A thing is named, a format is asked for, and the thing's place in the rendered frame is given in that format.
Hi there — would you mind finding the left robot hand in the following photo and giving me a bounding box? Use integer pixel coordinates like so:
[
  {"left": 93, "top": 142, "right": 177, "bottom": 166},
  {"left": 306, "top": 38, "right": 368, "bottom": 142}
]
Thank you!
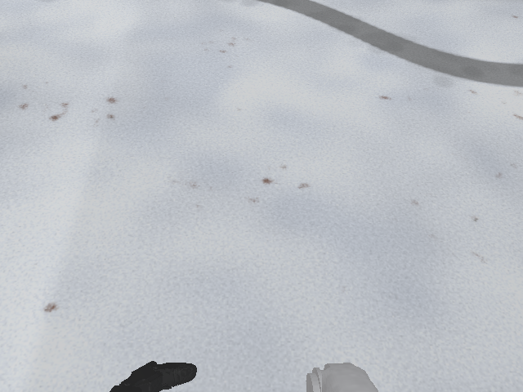
[{"left": 110, "top": 361, "right": 197, "bottom": 392}]

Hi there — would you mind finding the robot right thigh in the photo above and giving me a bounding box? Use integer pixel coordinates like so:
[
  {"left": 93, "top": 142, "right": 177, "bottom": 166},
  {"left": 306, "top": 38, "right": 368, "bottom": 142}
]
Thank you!
[{"left": 306, "top": 363, "right": 378, "bottom": 392}]

